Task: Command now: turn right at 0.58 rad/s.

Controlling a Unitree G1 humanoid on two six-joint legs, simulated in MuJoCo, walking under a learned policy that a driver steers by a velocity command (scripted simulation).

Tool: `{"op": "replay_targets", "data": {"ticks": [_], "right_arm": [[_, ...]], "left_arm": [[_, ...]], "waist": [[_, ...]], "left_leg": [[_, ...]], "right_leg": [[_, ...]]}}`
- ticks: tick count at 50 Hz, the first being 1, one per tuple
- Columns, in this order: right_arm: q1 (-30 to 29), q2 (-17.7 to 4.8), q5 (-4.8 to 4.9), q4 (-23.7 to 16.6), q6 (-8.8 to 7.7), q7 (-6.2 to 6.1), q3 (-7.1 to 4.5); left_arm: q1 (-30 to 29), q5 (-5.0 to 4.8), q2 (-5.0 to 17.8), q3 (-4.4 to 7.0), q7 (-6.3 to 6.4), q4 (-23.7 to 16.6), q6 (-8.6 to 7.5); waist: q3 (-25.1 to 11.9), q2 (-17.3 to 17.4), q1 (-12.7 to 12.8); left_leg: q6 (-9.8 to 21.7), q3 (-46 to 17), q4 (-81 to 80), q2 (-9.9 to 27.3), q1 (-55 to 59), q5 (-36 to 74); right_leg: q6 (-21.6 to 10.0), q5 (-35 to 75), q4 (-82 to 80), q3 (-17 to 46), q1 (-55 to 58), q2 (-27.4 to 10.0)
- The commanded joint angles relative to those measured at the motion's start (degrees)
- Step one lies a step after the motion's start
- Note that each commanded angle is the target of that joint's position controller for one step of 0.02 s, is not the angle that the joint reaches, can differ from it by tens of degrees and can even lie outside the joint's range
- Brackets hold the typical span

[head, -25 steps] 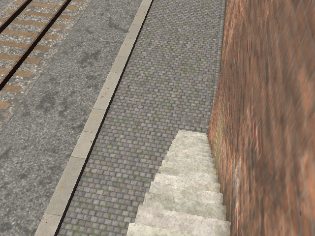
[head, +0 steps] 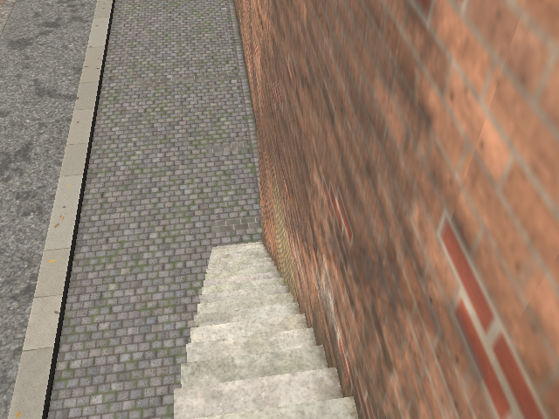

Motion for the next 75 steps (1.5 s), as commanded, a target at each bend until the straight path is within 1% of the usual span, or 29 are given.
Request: {"op": "replay_targets", "data": {"ticks": [1,2,4,5,6,8,11,13,14,15,18,22,24,29,35,37,40,44,45,50,54,60,62,64,66,69,72,74,75], "right_arm": [[-12.75,-9.14,-0.57,-8.26,2.09,-0.59,-2.89],[-10.08,-9.76,0.58,-8.53,2.55,-0.51,-2.76],[-9.92,-9.20,1.10,-7.86,2.95,-1.18,-2.77],[-10.56,-7.02,1.17,-10.20,3.32,0.13,-2.27],[-9.64,-5.17,0.27,-9.68,4.54,1.61,-2.37],[-4.18,-4.85,1.49,-4.92,4.78,3.70,-2.17],[1.77,-3.17,0.70,-1.55,2.99,4.50,-0.95],[-2.26,-1.34,0.52,-3.49,2.12,3.49,0.57],[-2.99,-3.69,-0.45,-2.13,1.66,3.32,-0.14],[-5.31,-3.99,-0.06,-1.72,0.89,3.41,-0.15],[-5.56,-2.57,0.02,-1.53,-1.18,3.33,0.04],[-5.41,-1.77,0.24,-0.10,-0.70,3.03,0.35],[-4.61,-3.52,0.24,1.28,-1.90,2.25,0.05],[-4.51,-3.14,0.55,2.14,-1.98,1.92,-0.20],[-3.84,-2.67,-0.21,2.33,-2.34,2.69,-0.28],[-3.15,-2.25,0.99,2.98,-3.28,2.35,-0.19],[-3.52,-2.20,1.21,3.11,-3.69,2.03,-0.34],[-2.58,-2.46,0.74,3.70,-3.21,1.99,-0.68],[-3.19,-2.92,1.65,3.78,-2.98,1.77,-0.62],[-1.95,-2.14,1.01,4.28,-3.97,2.20,-0.39],[-3.05,-4.23,0.89,4.30,-4.12,2.13,-1.09],[1.59,-7.42,0.24,5.40,-4.49,1.99,-3.96],[-0.61,-8.68,-0.22,4.54,-4.31,1.78,-4.49],[-1.77,-7.46,0.02,4.40,-4.58,1.91,-4.10],[-0.12,-6.38,-1.45,5.49,-4.06,1.76,-3.83],[3.21,-7.78,-1.94,7.20,-3.38,1.12,-3.89],[1.20,-6.92,-0.75,7.24,-3.75,1.44,-3.26],[-3.06,-7.00,-0.48,5.41,-2.38,1.43,-3.44],[-3.28,-7.60,-2.16,6.07,-3.47,1.01,-3.66]], "left_arm": [[8.51,-1.47,3.06,0.05,-0.11,-0.88,-0.75],[8.44,0.04,2.88,-0.50,0.28,0.11,-1.71],[16.32,1.48,1.99,-0.45,1.68,2.72,-2.87],[15.34,1.67,5.55,-0.84,2.23,0.96,-4.55],[12.62,0.60,7.32,-1.31,2.84,2.01,-5.07],[7.08,0.22,2.44,-3.34,3.03,2.27,-5.90],[-0.84,0.39,3.09,-3.47,3.15,2.80,-6.89],[4.70,-1.04,1.71,-4.05,2.00,5.51,-5.76],[6.85,-2.16,0.57,-4.21,1.07,6.38,-5.53],[9.91,-2.01,0.88,-4.14,0.85,7.54,-5.43],[8.77,-2.00,0.43,-4.51,1.33,9.86,-5.82],[6.51,-2.31,-0.30,-4.72,1.59,11.89,-5.74],[6.40,-1.46,0.00,-4.54,2.13,12.77,-5.13],[5.19,-2.26,-0.69,-4.29,2.19,16.06,-4.68],[4.68,-2.06,-0.15,-3.50,2.02,18.71,-3.43],[4.14,-2.30,-0.04,-3.09,2.80,19.17,-2.93],[4.22,-2.06,0.70,-2.67,3.72,19.00,-2.26],[5.37,-1.96,0.59,-2.17,3.83,19.85,-2.02],[3.53,-1.49,0.69,-2.39,3.85,19.02,-1.64],[6.14,-2.26,1.02,-2.31,3.54,19.74,-1.16],[3.86,-0.78,1.38,-2.23,3.40,19.03,-0.81],[-1.90,0.09,2.98,-1.99,2.21,15.56,-2.50],[-0.40,0.43,2.63,-1.61,2.07,16.42,-2.78],[0.79,0.67,2.45,-1.37,1.93,17.07,-2.22],[1.54,0.84,2.94,-0.91,1.89,18.10,-2.64],[2.25,0.78,3.08,-0.62,2.04,19.13,-2.81],[3.69,0.80,3.36,-0.90,2.84,18.43,-4.69],[10.11,0.92,2.79,-1.26,2.97,19.62,-5.99],[10.61,0.99,4.92,-0.22,3.13,18.40,-8.23]], "waist": [[3.03,6.96,7.41],[1.53,2.80,4.08],[0.29,-0.39,6.22],[0.90,-9.57,4.21],[6.19,-17.49,3.37],[5.74,-12.22,1.05],[1.24,-7.69,-5.50],[2.12,-3.81,-2.37],[0.80,1.73,0.59],[-0.61,3.54,2.86],[-0.27,1.69,1.91],[0.82,-0.28,1.24],[0.08,0.08,0.81],[0.77,-1.84,0.32],[-1.24,-0.64,0.45],[-1.19,-0.19,0.79],[-1.85,3.06,0.86],[-0.25,1.36,0.26],[-0.68,1.42,0.31],[-1.64,0.63,0.44],[3.13,3.65,-0.63],[7.41,1.21,-1.91],[4.74,0.92,-0.14],[4.21,-0.04,1.51],[4.24,-0.21,1.02],[5.55,0.93,-0.05],[5.14,3.60,-0.20],[5.11,2.05,3.25],[6.82,1.98,3.08]], "left_leg": [[6.69,-6.90,-14.34,7.72,-10.59,-3.92],[7.32,-9.54,-14.01,7.91,-6.63,-6.98],[4.18,-7.08,-0.62,4.88,-8.93,-6.89],[1.92,-5.95,6.71,0.00,-14.39,-12.16],[0.17,-6.33,7.70,-5.87,-18.90,-17.06],[1.47,-7.88,5.34,-4.01,-5.29,-5.66],[4.86,-5.90,-5.02,-4.78,26.59,5.64],[7.28,-11.90,-25.68,-0.13,21.84,2.85],[7.23,-14.80,-22.08,2.12,22.19,10.67],[6.85,-16.18,-21.04,2.78,18.18,10.83],[4.79,-17.20,-23.97,4.70,16.21,17.29],[3.97,-17.82,-25.52,5.37,16.48,22.65],[2.45,-17.99,-26.51,5.35,17.39,28.07],[0.91,-16.71,-26.03,6.39,18.61,35.53],[0.32,-16.78,-26.63,6.59,19.84,40.20],[0.16,-17.50,-27.18,6.74,19.56,41.89],[-0.43,-17.59,-27.55,6.48,20.57,45.14],[-0.86,-17.94,-29.17,5.92,19.57,38.01],[-1.20,-18.26,-29.32,5.57,19.81,38.26],[-1.23,-18.27,-30.37,6.22,19.48,35.67],[0.83,-23.02,-36.86,5.30,14.40,0.14],[9.19,-26.27,-34.99,9.84,19.26,-5.17],[11.24,-23.89,-35.39,9.49,12.79,-5.03],[11.58,-22.12,-33.98,8.64,10.34,-2.12],[12.24,-20.20,-30.35,8.06,10.61,1.63],[13.25,-18.95,-24.87,7.58,10.18,9.98],[13.39,-20.47,-19.66,8.70,10.56,24.28],[11.47,-19.20,-14.88,6.04,3.53,26.15],[10.08,-21.90,-8.18,7.24,6.10,23.48]], "right_leg": [[-2.00,-12.35,-18.23,-2.40,11.83,-0.25],[-1.80,-7.94,-25.61,-6.29,15.68,2.02],[-1.29,-5.38,-40.31,1.20,28.40,-1.84],[-1.63,-10.21,-50.07,22.02,25.66,-15.44],[-5.94,-18.69,-55.18,39.18,16.34,-19.15],[-6.22,-33.11,-57.25,28.82,7.63,-15.84],[1.03,-17.32,-59.61,12.39,-6.61,-8.84],[1.08,-5.09,-59.63,13.55,8.97,-11.07],[1.09,4.45,-56.02,12.54,14.40,-11.23],[1.81,6.12,-56.50,10.66,19.71,-11.00],[1.28,12.20,-54.58,8.94,23.62,-10.63],[1.44,14.89,-54.61,7.41,23.49,-10.74],[0.70,19.10,-52.98,7.02,24.93,-10.41],[0.66,19.93,-51.46,5.86,24.28,-10.39],[0.33,17.95,-50.34,4.88,24.29,-10.07],[0.54,17.52,-51.05,5.67,23.96,-10.62],[0.61,15.88,-50.34,5.52,23.20,-10.53],[0.96,13.69,-50.31,4.65,21.54,-10.27],[0.49,12.82,-50.18,4.36,20.61,-9.96],[0.39,10.15,-48.80,3.80,20.42,-9.70],[-1.09,6.68,-43.25,1.19,16.24,-7.50],[-3.47,4.68,-27.66,0.04,-1.03,-8.80],[-3.53,7.47,-20.52,-1.27,3.98,-7.91],[-3.71,8.60,-15.97,-0.76,4.27,-8.01],[-2.72,6.40,-14.82,-1.68,5.18,-7.63],[-2.36,3.41,-13.81,-2.53,5.63,-7.21],[-1.35,1.93,-19.00,-3.22,7.59,-7.76],[-1.02,3.77,-28.14,-5.68,19.80,-5.76],[-2.07,13.25,-30.13,4.70,15.65,-11.34]]}}
Velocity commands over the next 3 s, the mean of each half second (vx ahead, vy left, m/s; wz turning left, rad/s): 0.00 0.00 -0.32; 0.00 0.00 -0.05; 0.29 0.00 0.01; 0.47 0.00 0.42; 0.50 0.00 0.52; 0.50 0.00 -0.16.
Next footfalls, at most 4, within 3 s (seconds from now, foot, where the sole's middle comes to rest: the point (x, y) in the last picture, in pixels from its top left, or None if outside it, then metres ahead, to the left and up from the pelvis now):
0.08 right None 0.08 -0.10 -0.75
1.48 right None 0.15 -0.11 -0.75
1.88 left None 0.26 0.03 -0.97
2.30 right None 0.51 -0.15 -1.18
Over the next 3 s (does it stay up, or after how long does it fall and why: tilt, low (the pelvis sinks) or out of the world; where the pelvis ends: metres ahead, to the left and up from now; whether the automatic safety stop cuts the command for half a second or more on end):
stays up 0.60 0.05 -0.49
